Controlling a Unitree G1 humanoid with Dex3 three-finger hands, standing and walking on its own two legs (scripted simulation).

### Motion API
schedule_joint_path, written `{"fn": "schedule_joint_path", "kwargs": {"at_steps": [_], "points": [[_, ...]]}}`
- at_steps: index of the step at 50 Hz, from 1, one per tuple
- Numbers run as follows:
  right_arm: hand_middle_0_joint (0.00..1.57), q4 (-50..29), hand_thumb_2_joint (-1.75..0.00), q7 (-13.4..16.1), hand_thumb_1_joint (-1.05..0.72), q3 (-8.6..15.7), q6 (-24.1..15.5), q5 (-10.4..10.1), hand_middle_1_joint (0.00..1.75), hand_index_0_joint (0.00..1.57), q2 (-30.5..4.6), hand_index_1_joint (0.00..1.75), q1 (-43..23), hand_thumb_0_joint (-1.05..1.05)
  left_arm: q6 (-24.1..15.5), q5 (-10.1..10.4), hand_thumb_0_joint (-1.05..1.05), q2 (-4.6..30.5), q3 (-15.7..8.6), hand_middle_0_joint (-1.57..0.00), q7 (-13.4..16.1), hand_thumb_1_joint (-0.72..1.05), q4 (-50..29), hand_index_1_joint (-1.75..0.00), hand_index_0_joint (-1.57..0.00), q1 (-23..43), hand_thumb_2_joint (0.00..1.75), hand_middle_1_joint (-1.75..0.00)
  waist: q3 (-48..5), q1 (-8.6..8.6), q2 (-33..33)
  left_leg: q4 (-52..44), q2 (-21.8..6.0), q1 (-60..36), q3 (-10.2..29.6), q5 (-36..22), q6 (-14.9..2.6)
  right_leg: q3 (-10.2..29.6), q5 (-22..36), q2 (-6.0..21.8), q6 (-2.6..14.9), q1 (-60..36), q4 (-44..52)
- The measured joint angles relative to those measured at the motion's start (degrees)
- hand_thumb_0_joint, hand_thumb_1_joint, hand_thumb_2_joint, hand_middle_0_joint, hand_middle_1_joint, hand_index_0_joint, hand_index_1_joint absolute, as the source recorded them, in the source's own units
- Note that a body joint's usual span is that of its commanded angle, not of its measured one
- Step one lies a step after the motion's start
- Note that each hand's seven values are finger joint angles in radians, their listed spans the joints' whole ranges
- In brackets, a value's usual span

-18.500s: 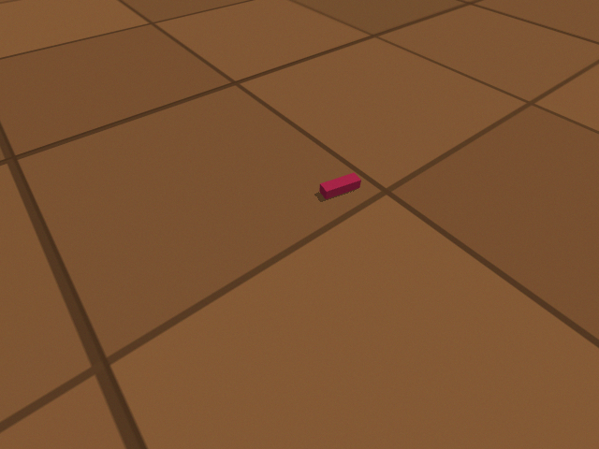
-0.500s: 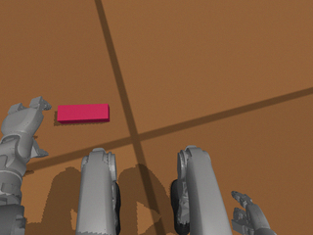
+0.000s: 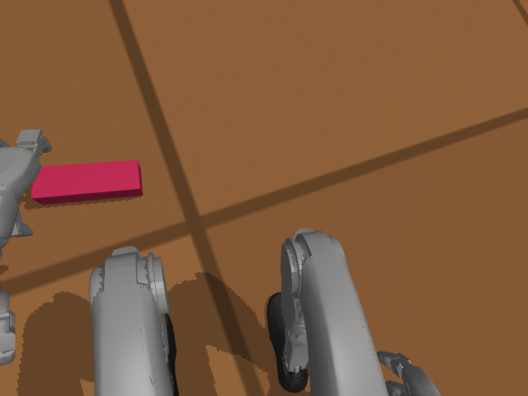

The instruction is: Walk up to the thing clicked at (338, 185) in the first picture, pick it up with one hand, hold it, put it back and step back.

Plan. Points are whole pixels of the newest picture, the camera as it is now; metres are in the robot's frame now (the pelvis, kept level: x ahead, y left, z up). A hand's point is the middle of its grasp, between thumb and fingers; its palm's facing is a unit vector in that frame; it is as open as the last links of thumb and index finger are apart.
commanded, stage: rise first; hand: left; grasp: from above
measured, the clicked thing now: (90, 182) +0.50 +0.28 -0.33
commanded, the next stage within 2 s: none
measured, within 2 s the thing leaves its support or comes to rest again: neither
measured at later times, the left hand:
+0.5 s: hand (36, 187) +0.44 +0.32 -0.18, palm faces -0.45 -0.06 -0.89, open 14.2 cm
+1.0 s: hand (42, 187) +0.45 +0.32 -0.20, palm faces -0.44 -0.07 -0.89, open 14.2 cm
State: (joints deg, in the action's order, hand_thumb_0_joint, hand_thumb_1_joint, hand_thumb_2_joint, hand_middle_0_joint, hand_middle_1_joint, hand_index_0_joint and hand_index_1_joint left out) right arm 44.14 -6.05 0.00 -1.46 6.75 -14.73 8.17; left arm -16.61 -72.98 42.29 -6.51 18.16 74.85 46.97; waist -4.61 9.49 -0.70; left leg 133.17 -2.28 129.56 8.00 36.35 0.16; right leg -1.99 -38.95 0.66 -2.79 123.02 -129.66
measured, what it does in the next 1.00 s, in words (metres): stands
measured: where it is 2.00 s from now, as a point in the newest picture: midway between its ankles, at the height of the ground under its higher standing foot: (227, 368)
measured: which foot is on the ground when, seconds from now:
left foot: down 0.00-1.00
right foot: down 0.00-1.00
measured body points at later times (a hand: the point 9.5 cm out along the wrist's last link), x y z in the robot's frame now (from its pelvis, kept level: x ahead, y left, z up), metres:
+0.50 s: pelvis +0.01 -0.01 -0.03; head +0.24 +0.06 +0.35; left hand +0.46 +0.32 -0.13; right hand +0.08 -0.28 -0.14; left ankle +0.09 +0.13 -0.32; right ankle +0.10 -0.14 -0.32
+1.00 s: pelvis +0.01 +0.00 -0.03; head +0.25 +0.07 +0.34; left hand +0.47 +0.32 -0.15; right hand +0.07 -0.28 -0.14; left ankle +0.09 +0.13 -0.32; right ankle +0.10 -0.14 -0.32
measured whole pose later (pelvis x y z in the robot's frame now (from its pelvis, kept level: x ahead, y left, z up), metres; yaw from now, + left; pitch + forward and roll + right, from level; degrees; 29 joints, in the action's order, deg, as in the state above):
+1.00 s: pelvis +0.01 +0.00 -0.03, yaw -2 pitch +32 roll -9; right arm 43.9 -7.9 -3.8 -2.1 10.6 -15.4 6.4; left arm -16.9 -74.6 46.7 -9.3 23.7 82.4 51.1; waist -1.0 12.4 -1.9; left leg 140.3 -2.1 134.4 10.7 38.8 1.3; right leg -3.3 -40.7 -0.5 -3.4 127.7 -135.8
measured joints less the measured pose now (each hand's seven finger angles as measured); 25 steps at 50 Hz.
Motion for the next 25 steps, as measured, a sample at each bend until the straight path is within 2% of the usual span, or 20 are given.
{"fn": "schedule_joint_path", "kwargs": {"at_steps": [4, 8, 16, 25], "points": [[0.2, -0.03, -0.9, -0.38, -0.91, -0.5, 0.1, 0.71, 0.3, 0.2, 0.2, 0.3, -0.81, 0.01, -0.74, -1.64, 0.0, 0.55, -0.52, -0.07, 1.08, -0.54, 1.24, -0.99, -0.07, 0.85, 1.04, -0.99, 0.44, 0.25, -0.11, 1.12, 0.04, 0.87, 0.22, 0.32, 0.11, 0.0, -0.29, -0.12, -0.3, 0.86, -1.1], [0.2, 0.0, -0.9, -0.7, -0.91, -1.07, 0.02, 1.48, 0.3, 0.2, 0.32, 0.3, -1.46, 0.01, -0.93, -2.09, 0.0, 1.18, -0.88, -0.07, 2.43, -0.53, 3.22, -0.99, -0.07, 2.16, 1.03, -0.99, 0.87, 0.53, -0.44, 2.21, 0.06, 1.67, 0.55, 0.54, 0.35, -0.08, -0.45, -0.29, -0.47, 1.76, -2.22], [0.2, -0.02, -0.9, -0.94, -0.91, -1.84, -0.5, 2.49, 0.3, 0.2, 0.06, 0.3, -1.81, 0.0, -0.07, -1.99, 0.0, 2.18, -1.46, -0.07, 3.9, -0.53, 5.87, -0.99, -0.08, 3.71, 1.02, -1.0, 1.56, 1.24, -0.66, 3.95, 0.08, 3.13, 1.18, 0.94, 0.92, -0.34, -0.69, -0.58, -0.33, 3.45, -3.98], [0.2, 0.05, -0.9, -1.06, -0.91, -2.47, -0.42, 2.93, 0.3, 0.2, -0.46, 0.3, -1.52, 0.0, 0.09, -1.15, 0.0, 3.09, -2.11, -0.07, 3.83, -0.53, 6.09, -1.0, -0.08, 3.98, 1.01, -1.01, 2.53, 1.81, -0.77, 5.14, -0.09, 3.72, 1.86, 1.72, 1.27, -0.73, -1.07, -0.96, -0.38, 4.2, -4.91]]}}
